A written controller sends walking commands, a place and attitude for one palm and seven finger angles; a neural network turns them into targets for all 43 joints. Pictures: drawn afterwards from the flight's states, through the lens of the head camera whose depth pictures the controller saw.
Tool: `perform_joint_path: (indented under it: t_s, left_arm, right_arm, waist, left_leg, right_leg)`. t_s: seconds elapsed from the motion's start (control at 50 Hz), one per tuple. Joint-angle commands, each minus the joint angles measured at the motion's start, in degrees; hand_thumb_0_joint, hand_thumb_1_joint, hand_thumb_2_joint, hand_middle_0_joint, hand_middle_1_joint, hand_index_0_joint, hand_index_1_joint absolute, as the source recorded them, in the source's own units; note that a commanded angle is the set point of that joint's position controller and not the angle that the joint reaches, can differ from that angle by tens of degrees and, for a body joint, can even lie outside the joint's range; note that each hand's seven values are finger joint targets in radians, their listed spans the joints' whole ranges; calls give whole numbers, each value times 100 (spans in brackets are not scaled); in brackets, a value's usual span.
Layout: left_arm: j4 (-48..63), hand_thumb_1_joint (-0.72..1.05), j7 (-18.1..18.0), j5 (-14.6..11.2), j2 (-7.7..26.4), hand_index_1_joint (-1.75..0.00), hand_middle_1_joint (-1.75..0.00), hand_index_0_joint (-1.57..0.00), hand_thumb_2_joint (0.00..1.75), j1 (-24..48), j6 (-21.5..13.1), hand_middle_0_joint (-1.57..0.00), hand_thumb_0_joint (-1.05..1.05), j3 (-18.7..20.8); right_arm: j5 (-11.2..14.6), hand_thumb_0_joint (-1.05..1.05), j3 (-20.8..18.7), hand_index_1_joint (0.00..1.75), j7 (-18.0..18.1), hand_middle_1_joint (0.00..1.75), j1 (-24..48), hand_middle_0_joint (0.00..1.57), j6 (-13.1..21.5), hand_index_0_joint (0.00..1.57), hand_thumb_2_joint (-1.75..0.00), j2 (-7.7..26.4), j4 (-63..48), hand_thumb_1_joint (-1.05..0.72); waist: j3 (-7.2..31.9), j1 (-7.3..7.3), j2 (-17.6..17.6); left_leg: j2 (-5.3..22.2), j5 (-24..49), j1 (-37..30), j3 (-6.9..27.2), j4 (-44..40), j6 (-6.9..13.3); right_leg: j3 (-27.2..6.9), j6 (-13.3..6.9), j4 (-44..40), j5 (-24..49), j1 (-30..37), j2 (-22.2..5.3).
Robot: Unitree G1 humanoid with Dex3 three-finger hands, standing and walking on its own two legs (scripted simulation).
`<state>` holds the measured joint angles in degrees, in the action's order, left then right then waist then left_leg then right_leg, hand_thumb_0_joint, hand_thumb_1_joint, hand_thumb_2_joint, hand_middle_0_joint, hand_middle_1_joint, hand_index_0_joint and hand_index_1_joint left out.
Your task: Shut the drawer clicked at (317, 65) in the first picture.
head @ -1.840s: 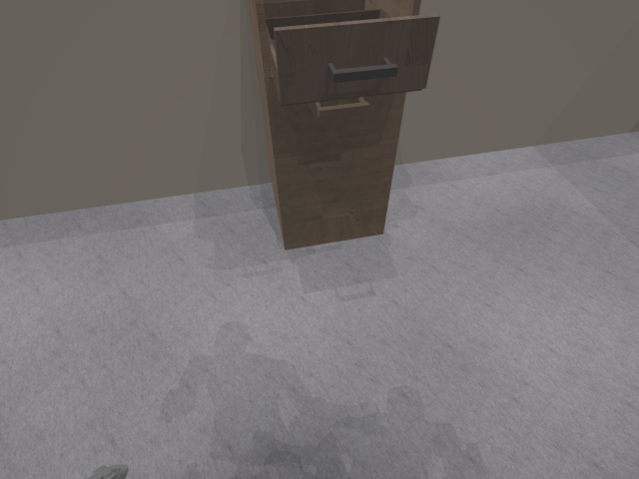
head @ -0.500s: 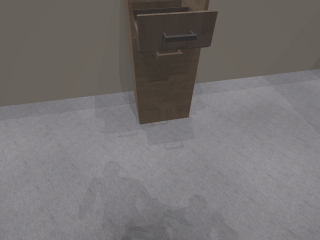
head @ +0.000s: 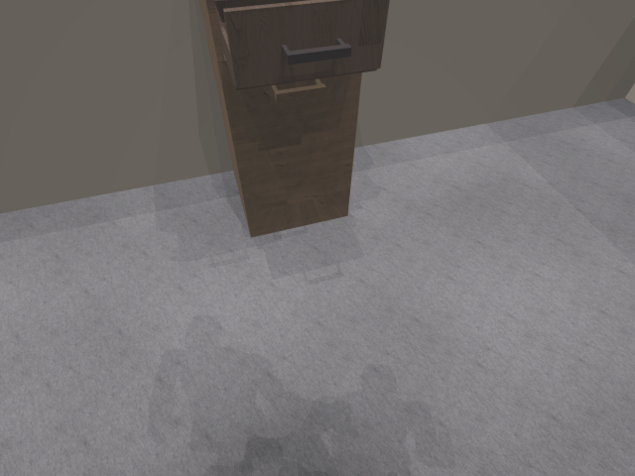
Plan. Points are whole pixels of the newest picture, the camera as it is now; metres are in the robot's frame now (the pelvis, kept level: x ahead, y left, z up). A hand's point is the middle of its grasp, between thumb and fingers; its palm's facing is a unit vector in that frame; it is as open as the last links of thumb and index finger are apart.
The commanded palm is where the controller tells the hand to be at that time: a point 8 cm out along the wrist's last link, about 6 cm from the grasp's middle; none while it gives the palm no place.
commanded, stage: walk to a spot facing it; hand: left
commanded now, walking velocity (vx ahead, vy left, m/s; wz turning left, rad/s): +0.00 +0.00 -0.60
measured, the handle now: (315, 49) +0.99 +0.07 +0.08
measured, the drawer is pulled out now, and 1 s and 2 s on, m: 0.17 0.17 0.17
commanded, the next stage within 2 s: turn to face it in 1.94 s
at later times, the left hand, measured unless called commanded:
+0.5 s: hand out of the picture +0.09 +0.24 -0.16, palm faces -0.21 -0.95 -0.23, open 7.4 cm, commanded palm none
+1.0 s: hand out of the picture +0.13 +0.14 -0.17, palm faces -0.51 -0.84 -0.18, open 7.4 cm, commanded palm none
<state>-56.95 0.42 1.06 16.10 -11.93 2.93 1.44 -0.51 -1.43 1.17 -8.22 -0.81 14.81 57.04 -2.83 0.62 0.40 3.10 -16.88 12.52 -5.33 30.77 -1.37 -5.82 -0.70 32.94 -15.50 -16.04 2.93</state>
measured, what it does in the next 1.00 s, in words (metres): steps on the spot, turning right: right foot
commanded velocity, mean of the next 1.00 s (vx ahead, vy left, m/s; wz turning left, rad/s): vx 0.17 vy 0.00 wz -0.56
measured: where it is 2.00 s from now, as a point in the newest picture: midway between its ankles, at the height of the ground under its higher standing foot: (433, 454)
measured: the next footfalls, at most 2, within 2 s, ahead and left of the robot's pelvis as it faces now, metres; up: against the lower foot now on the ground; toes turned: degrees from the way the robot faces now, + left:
right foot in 0.72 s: -0.07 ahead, -0.12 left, +0.00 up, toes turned -31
left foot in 1.08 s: +0.23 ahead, +0.00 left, +0.00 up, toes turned -29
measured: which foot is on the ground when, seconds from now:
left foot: down 0.00-0.72, up 0.74-1.00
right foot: down 0.00-0.32, up 0.34-0.70, down 0.72-1.00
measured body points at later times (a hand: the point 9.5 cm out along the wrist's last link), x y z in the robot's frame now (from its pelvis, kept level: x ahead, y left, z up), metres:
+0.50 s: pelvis -0.04 +0.04 +0.01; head -0.01 +0.06 +0.45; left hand +0.10 +0.29 -0.14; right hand -0.03 -0.22 -0.12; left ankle -0.02 +0.14 -0.73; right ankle -0.07 -0.09 -0.66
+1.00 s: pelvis +0.02 -0.02 +0.00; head +0.04 -0.02 +0.45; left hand +0.15 +0.18 -0.15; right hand -0.06 -0.29 -0.12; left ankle +0.16 +0.05 -0.70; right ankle -0.11 -0.10 -0.73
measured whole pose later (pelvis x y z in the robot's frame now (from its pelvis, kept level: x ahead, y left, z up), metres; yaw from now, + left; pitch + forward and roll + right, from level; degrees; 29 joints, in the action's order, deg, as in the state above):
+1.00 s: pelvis +0.02 -0.02 +0.00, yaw -34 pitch -1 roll -1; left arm -56.9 1.3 1.6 11.3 -20.3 -1.1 2.8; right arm -1.0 -3.9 -1.6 -12.8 0.4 13.6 52.3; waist -1.9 0.4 0.5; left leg 6.3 -17.1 28.7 -4.6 46.5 -3.7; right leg -2.7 0.2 25.1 -20.0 -4.5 0.6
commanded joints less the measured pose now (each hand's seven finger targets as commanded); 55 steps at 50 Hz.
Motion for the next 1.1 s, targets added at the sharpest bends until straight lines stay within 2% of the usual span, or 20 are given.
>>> perform_joint_path:
  t_s: [0.0, 0.06, 0.14, 0.26, 0.28, 0.3, 0.32, 0.36, 0.44, 0.58, 0.66, 0.68, 0.7, 0.76, 0.84, 0.96, 1.02, 1.04, 1.06, 1.08]
  left_arm:
    - [666, 90, -29, 36, 807, -30, -30, -20, 90, -61, -79, -20, 0, 253]
    - [773, 90, -27, 60, 838, -30, -30, -20, 90, -197, -94, -20, 0, 305]
    - [824, 90, -148, 47, 1144, -30, -30, -20, 90, -458, -119, -20, 0, 457]
    - [1038, 90, -176, 15, 864, -30, -30, -20, 90, 153, -76, -20, 0, 483]
    - [1162, 90, -135, -19, 647, -30, -30, -20, 90, 260, -43, -20, 0, 442]
    - [1272, 90, -38, -51, 288, -30, -30, -20, 90, 285, -33, -20, 0, 385]
    - [1239, 90, -39, 13, 479, -30, -30, -20, 90, 269, -20, -20, 0, 472]
    - [1057, 90, 59, 72, 528, -30, -30, -20, 90, 98, 17, -20, 0, 555]
    - [1011, 90, 163, 36, 168, -30, -30, -20, 90, 122, 78, -20, 0, 447]
    - [1216, 90, 289, 62, 67, -30, -30, -20, 90, 625, -22, -20, 0, 371]
    - [861, 90, 236, 53, 228, -30, -30, -20, 90, -416, -201, -20, 0, 446]
    - [689, 90, 151, 89, 858, -30, -30, -20, 90, -994, -296, -20, 0, 564]
    - [561, 90, 49, 8, 1385, -30, -30, -20, 90, -1539, -306, -20, 0, 653]
    - [626, 90, -84, 16, 969, -30, -30, -20, 90, -953, -441, -20, 0, 556]
    - [610, 90, -46, 56, 755, -30, -30, -20, 90, -537, -568, -20, 0, 455]
    - [429, 90, -24, 57, 844, -30, -30, -20, 90, -587, -561, -20, 0, 482]
    - [400, 90, -6, 17, 655, -30, -30, -20, 90, -359, -525, -20, 0, 498]
    - [434, 90, 31, -12, 298, -30, -30, -20, 90, -415, -504, -20, 0, 450]
    - [561, 90, 84, -62, -97, -30, -30, -20, 90, -712, -475, -20, 0, 380]
    - [588, 90, 70, -3, 114, -30, -30, -20, 90, -518, -469, -20, 0, 423]
  right_arm:
    - [-33, 0, -315, 30, 69, 30, -100, 20, 46, 20, -90, 936, -581, -90]
    - [-24, 0, -362, 30, 49, 30, -16, 20, 31, 20, -90, 790, -742, -90]
    - [15, 0, -328, 30, 54, 30, 62, 20, 29, 20, -90, 471, -897, -90]
    - [69, 0, -328, 30, 132, 30, -796, 20, 143, 20, -90, 319, -735, -90]
    - [31, 0, -377, 30, 163, 30, -982, 20, 178, 20, -90, 562, -731, -90]
    - [-48, 0, -470, 30, 152, 30, -861, 20, 194, 20, -90, 1057, -846, -90]
    - [-39, 0, -455, 30, 118, 30, -550, 20, 174, 20, -90, 1059, -945, -90]
    - [-78, 0, -359, 30, 128, 30, -73, 20, 213, 20, -90, 759, -1079, -90]
    - [-85, 0, -352, 30, 120, 30, -337, 20, 213, 20, -90, 662, -960, -90]
    - [-135, 0, -473, 30, 16, 30, -1002, 20, 227, 20, -90, 981, -666, -90]
    - [-121, 0, -447, 30, -56, 30, -816, 20, 218, 20, -90, 907, -631, -90]
    - [-38, 0, -345, 30, -106, 30, -786, 20, 195, 20, -90, 525, -798, -90]
    - [-76, 0, -225, 30, -159, 30, 100, 20, 183, 20, -90, 316, -1257, -90]
    - [-108, 0, -300, 30, -193, 30, 388, 20, 267, 20, -90, 550, -1252, -90]
    - [-95, 0, -316, 30, -247, 30, -162, 20, 232, 20, -90, 328, -965, -90]
    - [-40, 0, -295, 30, -269, 30, -95, 20, 344, 20, -90, 221, -1077, -90]
    - [-57, 0, -357, 30, -128, 30, -1255, 20, 447, 20, -90, 457, -670, -90]
    - [-109, 0, -477, 30, -41, 30, -2125, 20, 487, 20, -90, 949, -440, -90]
    - [-185, 0, -536, 30, -8, 30, -2626, 20, 503, 20, -90, 1474, -361, -90]
    - [-148, 0, -449, 30, 14, 30, -2275, 20, 448, 20, -90, 1239, -386, -90]
  waist:
    - [334, -53, -174]
    - [427, 22, 194]
    - [497, 234, 1269]
    - [1054, -297, 653]
    - [947, -413, 29]
    - [637, -359, -1641]
    - [400, -266, -1578]
    - [38, 26, -558]
    - [-38, -80, -887]
    - [43, -416, -1100]
    - [434, 167, -368]
    - [699, 438, 1146]
    - [288, 843, 1968]
    - [-153, 438, 893]
    - [-215, 9, 786]
    - [-271, -11, 881]
    - [123, -556, 156]
    - [636, -888, -1001]
    - [940, -850, -2495]
    - [679, -735, -1945]
  left_leg:
    - [771, 98, -92, 549, -276, 304]
    - [542, -364, 132, 273, 306, 210]
    - [-184, -1433, 1392, 415, 2173, -54]
    - [-262, -138, -551, 547, -173, 17]
    - [361, -326, -1231, 1202, -814, 276]
    - [1766, -143, -1237, 2624, -1652, 794]
    - [2439, -264, -273, 2747, -1937, 1125]
    - [1957, -119, 424, 1927, -1758, 1174]
    - [1430, 1051, -193, 578, -1387, 951]
    - [1893, -754, -465, 375, -1609, 836]
    - [1561, -984, 446, -294, 69, 316]
    - [974, -1507, 1894, -935, 1737, -54]
    - [327, -2276, 3353, -503, 3118, -221]
    - [680, -956, 3431, 414, 3485, -174]
    - [478, -217, 2265, 103, 2501, -302]
    - [189, 44, 1252, 4, 1130, -198]
    - [-1, 343, -817, -54, -46, -139]
    - [821, -535, -1768, 967, -586, 44]
    - [2427, -1553, -2205, 3161, -1683, 500]
    - [2623, -2850, -1371, 3758, -2257, 674]
  right_leg:
    - [-632, -128, -14, 1020, -679, -523]
    - [-1081, -252, -229, 884, -772, -676]
    - [-2894, -1102, -1230, 1757, 228, -1633]
    - [-2120, -564, -423, 2008, -551, -968]
    - [-1589, -241, 94, 868, -1525, -406]
    - [-386, 129, 1502, -842, -2309, 382]
    - [29, 310, 2781, -1419, -2048, -7]
    - [72, 368, 3812, -941, -1803, -277]
    - [619, 468, 2961, -709, -1750, -472]
    - [1131, 282, 1068, -1106, -1028, -541]
    - [1373, 17, -728, -431, 1051, -289]
    - [-205, -427, -1522, -1462, 2387, -1476]
    - [-2385, -1053, -2124, -1004, 2362, -2549]
    - [-1984, -1279, -2063, -1088, 1548, -2304]
    - [-804, -989, -1996, 177, 665, -1702]
    - [-860, -876, -1862, -6, 288, -1522]
    - [-556, -574, -553, 325, -376, -986]
    - [-123, -372, 1065, -62, -893, -400]
    - [635, -50, 3003, -1853, -1948, 232]
    - [201, -152, 3836, -1611, -2099, -97]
